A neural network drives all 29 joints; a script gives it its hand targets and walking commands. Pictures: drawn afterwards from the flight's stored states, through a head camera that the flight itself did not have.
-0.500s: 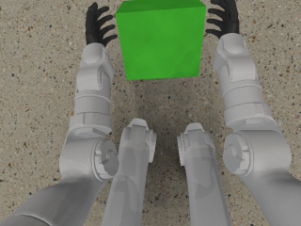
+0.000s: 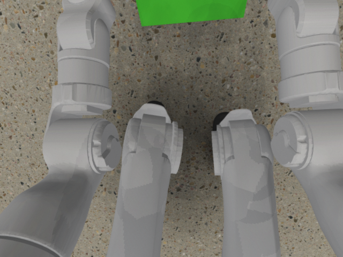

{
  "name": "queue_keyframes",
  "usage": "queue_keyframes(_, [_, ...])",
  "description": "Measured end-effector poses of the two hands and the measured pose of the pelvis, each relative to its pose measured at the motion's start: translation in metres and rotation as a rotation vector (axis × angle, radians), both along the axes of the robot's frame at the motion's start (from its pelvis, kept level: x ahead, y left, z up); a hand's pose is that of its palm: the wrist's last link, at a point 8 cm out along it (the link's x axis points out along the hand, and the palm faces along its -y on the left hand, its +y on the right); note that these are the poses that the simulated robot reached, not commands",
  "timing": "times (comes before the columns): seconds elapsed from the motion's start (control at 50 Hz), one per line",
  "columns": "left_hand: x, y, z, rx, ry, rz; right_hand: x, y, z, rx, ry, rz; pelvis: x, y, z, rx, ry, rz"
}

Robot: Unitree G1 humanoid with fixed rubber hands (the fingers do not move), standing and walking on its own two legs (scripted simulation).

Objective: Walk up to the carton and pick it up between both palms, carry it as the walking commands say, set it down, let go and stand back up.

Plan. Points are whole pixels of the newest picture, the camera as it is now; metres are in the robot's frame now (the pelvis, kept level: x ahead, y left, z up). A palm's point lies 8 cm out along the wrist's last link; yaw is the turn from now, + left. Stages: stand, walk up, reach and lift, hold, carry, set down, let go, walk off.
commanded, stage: set down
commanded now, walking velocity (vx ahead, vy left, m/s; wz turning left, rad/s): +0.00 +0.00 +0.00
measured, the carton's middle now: out of the picture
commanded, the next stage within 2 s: none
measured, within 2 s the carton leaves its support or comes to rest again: neither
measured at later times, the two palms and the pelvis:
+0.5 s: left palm out of the picture +0.56 +0.18 -0.17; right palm out of the picture +0.59 -0.11 -0.17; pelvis +0.03 +0.00 -0.03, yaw +1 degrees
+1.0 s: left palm out of the picture +0.57 +0.19 -0.18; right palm out of the picture +0.60 -0.12 -0.18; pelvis +0.04 +0.00 -0.03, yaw +1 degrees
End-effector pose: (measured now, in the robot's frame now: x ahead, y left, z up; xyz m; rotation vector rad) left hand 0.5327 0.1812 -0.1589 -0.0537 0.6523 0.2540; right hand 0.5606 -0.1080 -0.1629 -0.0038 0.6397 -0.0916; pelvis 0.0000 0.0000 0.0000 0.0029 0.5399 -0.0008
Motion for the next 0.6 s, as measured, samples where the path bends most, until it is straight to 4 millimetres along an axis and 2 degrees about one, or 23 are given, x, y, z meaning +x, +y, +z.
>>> queue_keyframes(0.12, [0.007,-0.001,0.000,0.010,0.016,0.026,0.010,0.001,0.002,-0.016,0.021,0.038,0.001,0.000,-0.015,0.010,-0.022,0.000])
queue_keyframes(0.22, [0.013,-0.002,0.003,0.024,0.037,-0.023,0.012,-0.004,0.002,-0.012,0.043,0.065,0.009,0.001,-0.024,0.015,0.042,-0.003])
queue_keyframes(0.44, [0.025,0.003,-0.004,-0.009,0.044,-0.060,0.027,-0.005,-0.002,0.003,0.050,0.109,0.028,-0.003,-0.026,0.020,0.136,-0.003])
queue_keyframes(0.6, [0.029,0.003,-0.009,-0.012,0.019,-0.048,0.030,-0.007,-0.009,0.033,0.019,0.089,0.032,-0.005,-0.029,0.025,0.140,0.001])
